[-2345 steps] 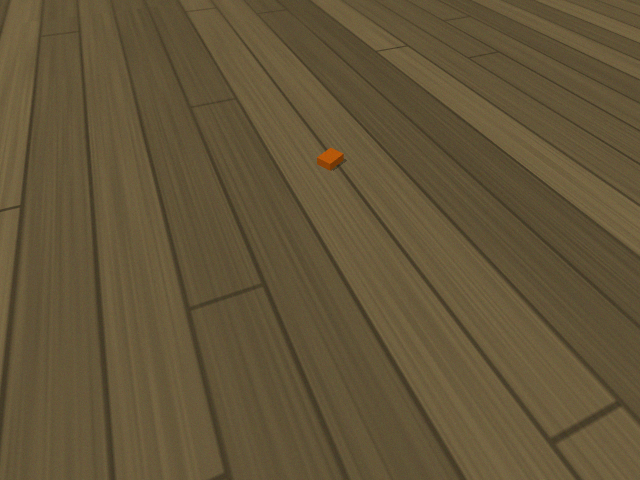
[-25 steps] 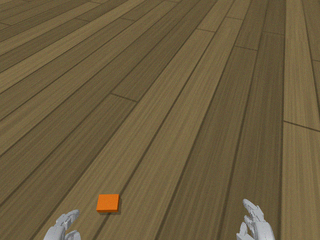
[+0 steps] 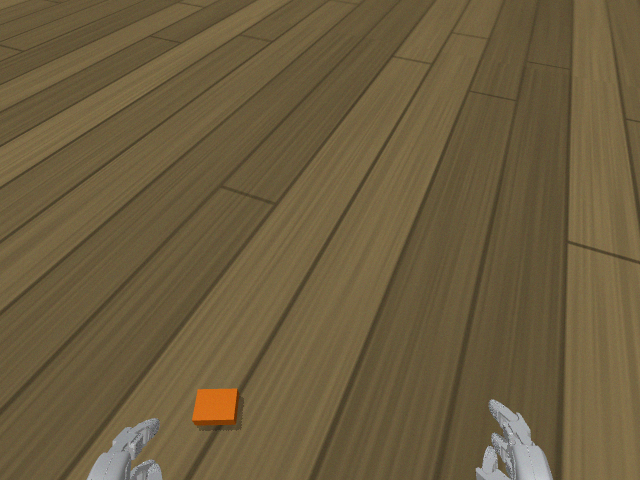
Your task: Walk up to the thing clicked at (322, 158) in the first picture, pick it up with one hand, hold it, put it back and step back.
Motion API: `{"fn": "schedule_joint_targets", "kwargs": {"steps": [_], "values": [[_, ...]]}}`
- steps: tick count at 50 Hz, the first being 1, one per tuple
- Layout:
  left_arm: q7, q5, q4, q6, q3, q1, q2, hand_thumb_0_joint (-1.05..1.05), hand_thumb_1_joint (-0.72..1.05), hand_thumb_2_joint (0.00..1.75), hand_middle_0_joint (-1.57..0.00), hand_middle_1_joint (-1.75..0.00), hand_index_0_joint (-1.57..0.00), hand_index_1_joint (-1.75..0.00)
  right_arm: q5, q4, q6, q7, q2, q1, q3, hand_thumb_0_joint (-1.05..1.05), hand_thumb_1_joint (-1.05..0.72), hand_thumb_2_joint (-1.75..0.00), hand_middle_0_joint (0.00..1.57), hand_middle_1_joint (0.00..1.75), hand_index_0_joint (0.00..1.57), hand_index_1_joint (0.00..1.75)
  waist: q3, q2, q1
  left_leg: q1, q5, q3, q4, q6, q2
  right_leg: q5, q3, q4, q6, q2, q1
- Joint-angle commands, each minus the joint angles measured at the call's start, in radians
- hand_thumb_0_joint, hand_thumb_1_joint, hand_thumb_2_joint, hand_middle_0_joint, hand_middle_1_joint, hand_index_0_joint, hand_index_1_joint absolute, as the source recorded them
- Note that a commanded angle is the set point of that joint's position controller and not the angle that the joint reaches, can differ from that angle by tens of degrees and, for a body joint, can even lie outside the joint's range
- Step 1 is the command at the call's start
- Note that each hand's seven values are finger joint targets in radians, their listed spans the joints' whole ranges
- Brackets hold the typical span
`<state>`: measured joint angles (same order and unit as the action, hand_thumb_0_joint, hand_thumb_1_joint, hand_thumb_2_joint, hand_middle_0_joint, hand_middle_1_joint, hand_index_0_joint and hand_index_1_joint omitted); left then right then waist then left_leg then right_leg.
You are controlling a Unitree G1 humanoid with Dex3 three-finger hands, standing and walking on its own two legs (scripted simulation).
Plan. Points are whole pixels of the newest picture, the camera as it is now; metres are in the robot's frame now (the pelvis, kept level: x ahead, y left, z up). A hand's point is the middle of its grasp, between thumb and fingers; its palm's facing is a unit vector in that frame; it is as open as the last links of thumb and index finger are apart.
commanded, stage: home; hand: left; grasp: from above
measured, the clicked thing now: (216, 406) +0.49 +0.28 -0.69
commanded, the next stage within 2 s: stand in 0.46 s
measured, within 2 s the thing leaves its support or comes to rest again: neither
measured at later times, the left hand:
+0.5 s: hand out of the picture +0.15 +0.18 -0.05, palm faces +0.05 -0.98 -0.21, open 7.4 cm
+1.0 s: hand out of the picture +0.06 +0.25 -0.11, palm faces +0.04 -0.94 -0.35, open 7.4 cm
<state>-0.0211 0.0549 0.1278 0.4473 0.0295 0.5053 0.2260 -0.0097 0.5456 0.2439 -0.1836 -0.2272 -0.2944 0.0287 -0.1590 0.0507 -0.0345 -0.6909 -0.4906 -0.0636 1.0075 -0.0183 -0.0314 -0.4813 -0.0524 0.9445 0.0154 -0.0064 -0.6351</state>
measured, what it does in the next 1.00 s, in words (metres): stands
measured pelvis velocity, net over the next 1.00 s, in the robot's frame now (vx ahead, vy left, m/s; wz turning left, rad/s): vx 0.00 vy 0.01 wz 0.01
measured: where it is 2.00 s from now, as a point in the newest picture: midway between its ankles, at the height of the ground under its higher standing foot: outside the picture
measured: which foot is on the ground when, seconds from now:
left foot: down 0.00-1.00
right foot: down 0.00-1.00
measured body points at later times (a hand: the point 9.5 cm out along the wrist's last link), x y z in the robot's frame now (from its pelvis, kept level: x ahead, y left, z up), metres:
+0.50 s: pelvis +0.00 +0.00 +0.00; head +0.01 +0.01 +0.45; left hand +0.15 +0.24 -0.03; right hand +0.15 -0.24 -0.06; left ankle +0.01 +0.13 -0.68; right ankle -0.01 -0.13 -0.68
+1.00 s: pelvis +0.00 +0.01 +0.04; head +0.01 +0.00 +0.49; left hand +0.06 +0.29 -0.08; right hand +0.09 -0.27 -0.09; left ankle +0.01 +0.13 -0.68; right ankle -0.01 -0.13 -0.68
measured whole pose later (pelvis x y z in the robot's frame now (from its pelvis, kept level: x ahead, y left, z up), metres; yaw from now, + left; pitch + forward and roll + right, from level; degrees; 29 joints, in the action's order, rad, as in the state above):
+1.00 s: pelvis +0.00 +0.01 +0.04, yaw +0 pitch -2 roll +0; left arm -0.04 -0.04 -0.88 0.03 0.05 0.24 0.28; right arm 0.04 0.96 0.01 -0.01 -0.30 -0.19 -0.04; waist 0.05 0.01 0.03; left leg -0.29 -0.32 -0.02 0.64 0.01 0.02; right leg -0.34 -0.02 0.64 0.03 -0.05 -0.27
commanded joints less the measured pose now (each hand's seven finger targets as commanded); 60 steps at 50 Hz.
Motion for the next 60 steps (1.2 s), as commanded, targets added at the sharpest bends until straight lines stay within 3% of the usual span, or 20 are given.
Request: {"fn": "schedule_joint_targets", "kwargs": {"steps": [1,6,7,8,9,12,13,15,27,28,29,30,31,32,33,36,45,54,57,60], "values": [[-0.006,-0.003,0.191,-0.053,0.073,-0.018,0.12,0.0,0.9,0.9,-0.2,-0.3,-0.2,-0.3,0.005,-0.164,0.057,-0.016,-0.12,0.061,-0.052,0.0,-0.9,-0.9,0.2,0.3,0.2,0.3,-0.081,-0.005,-0.007,0.094,0.221,0.022,-0.155,0.033,0.03,0.207,-0.009,-0.153,-0.013,0.024,0.039],[-0.007,-0.004,0.2,-0.053,0.063,-0.015,0.11,0.0,0.9,0.9,-0.2,-0.3,-0.2,-0.3,0.005,-0.169,0.054,-0.017,-0.116,0.061,-0.054,0.0,-0.9,-0.9,0.2,0.3,0.2,0.3,-0.093,0.005,-0.011,0.105,0.245,0.029,-0.145,0.031,0.029,0.23,-0.008,-0.151,-0.012,0.024,0.038],[-0.005,-0.003,0.185,-0.051,0.044,-0.006,0.086,0.0,0.9,0.9,-0.2,-0.3,-0.2,-0.3,0.002,-0.169,0.055,-0.015,-0.117,0.063,-0.051,0.0,-0.9,-0.9,0.2,0.3,0.2,0.3,-0.072,-0.016,-0.013,0.099,0.236,0.022,-0.154,0.031,0.025,0.215,-0.015,-0.148,-0.014,0.029,0.028],[-0.009,0.0,0.219,-0.055,0.085,-0.011,0.126,0.0,0.9,0.9,-0.2,-0.3,-0.2,-0.3,0.004,-0.17,0.055,-0.016,-0.123,0.056,-0.058,0.0,-0.9,-0.9,0.2,0.3,0.2,0.3,-0.117,0.0,-0.001,0.11,0.273,0.023,-0.146,0.03,0.027,0.249,-0.013,-0.141,-0.015,0.026,0.056],[-0.009,-0.003,0.185,-0.051,0.065,-0.011,0.108,0.0,0.9,0.9,-0.2,-0.3,-0.2,-0.3,0.004,-0.168,0.052,-0.016,-0.12,0.064,-0.056,0.0,-0.9,-0.9,0.2,0.3,0.2,0.3,-0.071,-0.018,-0.007,0.085,0.243,0.03,-0.141,0.032,0.03,0.229,-0.009,-0.154,-0.012,0.024,0.038],[-0.006,-0.003,0.18,-0.047,0.052,-0.012,0.094,0.0,0.9,0.9,-0.2,-0.3,-0.2,-0.3,0.003,-0.17,0.054,-0.016,-0.111,0.064,-0.05,0.0,-0.9,-0.9,0.2,0.3,0.2,0.3,-0.08,-0.025,-0.014,0.094,0.227,0.03,-0.14,0.036,0.032,0.219,-0.005,-0.163,-0.009,0.022,0.033],[-0.008,-0.002,0.198,-0.051,0.073,-0.034,0.121,0.0,0.9,0.9,-0.2,-0.3,-0.2,-0.3,0.003,-0.17,0.054,-0.019,-0.121,0.061,-0.055,0.0,-0.9,-0.9,0.2,0.3,0.2,0.3,-0.083,-0.04,-0.015,0.086,0.219,0.032,-0.139,0.038,0.032,0.214,-0.004,-0.168,-0.008,0.022,0.038],[-0.007,-0.003,0.196,-0.051,0.068,-0.028,0.121,0.0,0.9,0.9,-0.2,-0.3,-0.2,-0.3,0.002,-0.17,0.053,-0.016,-0.118,0.07,-0.051,0.0,-0.9,-0.9,0.2,0.3,0.2,0.3,-0.057,-0.014,-0.008,0.074,0.169,0.023,-0.162,0.035,0.03,0.161,-0.011,-0.162,-0.013,0.025,0.026],[-0.01,-0.004,0.217,-0.046,0.058,-0.025,0.115,0.0,0.9,0.9,-0.2,-0.3,-0.2,-0.3,0.0,-0.176,0.053,-0.015,-0.119,0.065,-0.052,0.0,-0.9,-0.9,0.2,0.3,0.2,0.3,-0.074,0.018,-0.006,0.091,0.175,0.004,-0.179,0.027,0.018,0.157,-0.021,-0.14,-0.018,0.033,0.011],[-0.045,-0.12,-0.134,-0.257,0.068,-0.306,0.19,0.0,0.9,0.9,-0.2,-0.3,-0.2,-0.3,0.121,0.081,-0.056,0.045,-0.229,0.139,-0.092,0.0,-0.9,-0.9,0.2,0.3,0.2,0.3,0.157,-0.037,0.073,0.095,0.376,-0.048,-0.268,0.075,-0.017,0.165,0.05,-0.177,-0.035,-0.052,0.233],[-0.037,-0.127,-0.322,-0.324,0.083,-0.227,0.208,0.0,0.9,0.9,-0.2,-0.3,-0.2,-0.3,0.127,0.101,-0.098,0.078,-0.238,0.137,-0.105,0.0,-0.9,-0.9,0.2,0.3,0.2,0.3,0.07,-0.085,0.069,0.152,0.369,-0.003,-0.261,0.088,-0.005,0.165,0.11,-0.204,-0.071,-0.067,0.26],[-0.032,-0.134,-0.368,-0.357,0.081,-0.22,0.22,0.0,0.9,0.9,-0.2,-0.3,-0.2,-0.3,0.126,0.089,-0.118,0.095,-0.238,0.139,-0.104,0.0,-0.9,-0.9,0.2,0.3,0.2,0.3,0.051,-0.136,0.054,0.196,0.359,0.001,-0.246,0.087,0.004,0.168,0.155,-0.228,-0.091,-0.082,0.236],[-0.023,-0.126,-0.395,-0.375,0.072,-0.241,0.218,0.0,0.9,0.9,-0.2,-0.3,-0.2,-0.3,0.132,0.08,-0.133,0.107,-0.235,0.12,-0.099,0.0,-0.9,-0.9,0.2,0.3,0.2,0.3,0.074,-0.079,0.035,0.203,0.345,-0.016,-0.271,0.089,0.002,0.187,0.136,-0.229,-0.085,-0.063,0.2],[-0.019,-0.125,-0.433,-0.393,0.064,-0.245,0.218,0.0,0.9,0.9,-0.2,-0.3,-0.2,-0.3,0.109,0.096,-0.138,0.123,-0.225,0.125,-0.095,0.0,-0.9,-0.9,0.2,0.3,0.2,0.3,0.051,-0.04,0.055,0.24,0.342,-0.034,-0.297,0.088,0.0,0.209,0.116,-0.216,-0.076,-0.068,0.256],[-0.016,-0.121,-0.473,-0.402,0.06,-0.271,0.217,0.0,0.9,0.9,-0.2,-0.3,-0.2,-0.3,0.079,0.122,-0.141,0.142,-0.204,0.123,-0.094,0.0,-0.9,-0.9,0.2,0.3,0.2,0.3,0.032,-0.035,0.06,0.267,0.317,-0.026,-0.32,0.088,0.003,0.22,0.114,-0.216,-0.065,-0.076,0.28],[-0.016,-0.104,-0.592,-0.411,0.066,-0.276,0.205,0.0,0.9,0.9,-0.2,-0.3,-0.2,-0.3,0.06,0.165,-0.154,0.163,-0.217,0.145,-0.109,0.0,-0.9,-0.9,0.2,0.3,0.2,0.3,0.027,-0.059,0.074,0.325,0.339,-0.033,-0.338,0.078,-0.005,0.231,0.106,-0.264,-0.05,-0.079,0.283],[-0.023,-0.096,-0.862,-0.456,0.059,-0.325,0.208,0.0,0.9,0.9,-0.2,-0.3,-0.2,-0.3,0.06,0.293,-0.196,0.162,-0.227,0.161,-0.113,0.0,-0.9,-0.9,0.2,0.3,0.2,0.3,0.122,-0.027,0.06,0.392,0.315,-0.076,-0.491,0.081,-0.031,0.266,0.083,-0.387,-0.033,-0.078,0.363],[-0.029,-0.087,-1.043,-0.463,0.049,-0.325,0.237,0.0,0.9,0.9,-0.2,-0.3,-0.2,-0.3,0.043,0.406,-0.214,0.151,-0.236,0.148,-0.102,0.0,-0.9,-0.9,0.2,0.3,0.2,0.3,0.145,-0.05,0.046,0.501,0.43,-0.062,-0.575,0.06,-0.043,0.371,0.091,-0.517,-0.029,-0.105,0.468],[-0.029,-0.085,-1.085,-0.459,0.044,-0.328,0.238,0.0,0.9,0.9,-0.2,-0.3,-0.2,-0.3,0.038,0.432,-0.217,0.149,-0.242,0.162,-0.1,0.0,-0.9,-0.9,0.2,0.3,0.2,0.3,0.159,-0.035,0.053,0.53,0.434,-0.067,-0.61,0.057,-0.052,0.348,0.084,-0.547,-0.027,-0.104,0.477],[-0.027,-0.087,-1.12,-0.459,0.043,-0.344,0.247,0.0,0.9,0.9,-0.2,-0.3,-0.2,-0.3,0.037,0.453,-0.222,0.149,-0.241,0.163,-0.096,0.0,-0.9,-0.9,0.2,0.3,0.2,0.3,0.193,-0.036,0.048,0.505,0.356,-0.066,-0.653,0.051,-0.05,0.306,0.085,-0.582,-0.021,-0.103,0.498]]}}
